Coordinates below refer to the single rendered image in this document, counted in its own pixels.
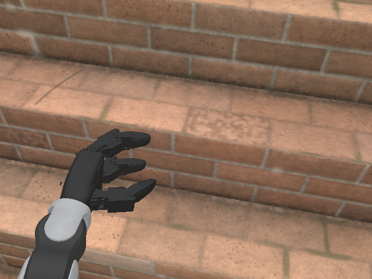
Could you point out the left robot forearm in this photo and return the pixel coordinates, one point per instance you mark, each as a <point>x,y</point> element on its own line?
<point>60,241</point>

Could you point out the robot left hand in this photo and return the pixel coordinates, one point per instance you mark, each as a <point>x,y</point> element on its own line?
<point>89,170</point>

